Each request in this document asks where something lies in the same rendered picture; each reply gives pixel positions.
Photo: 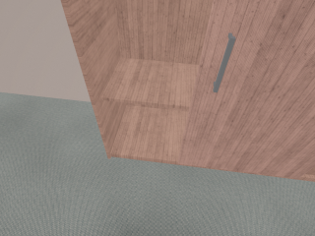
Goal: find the handle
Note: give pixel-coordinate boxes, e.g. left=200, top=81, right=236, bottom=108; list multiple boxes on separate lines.
left=213, top=32, right=236, bottom=92

